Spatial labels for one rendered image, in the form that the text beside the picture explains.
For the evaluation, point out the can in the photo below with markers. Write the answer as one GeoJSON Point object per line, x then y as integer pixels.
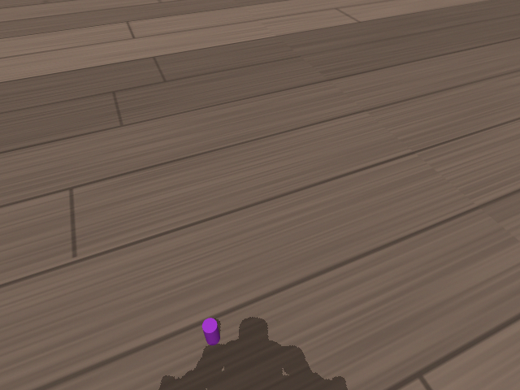
{"type": "Point", "coordinates": [211, 331]}

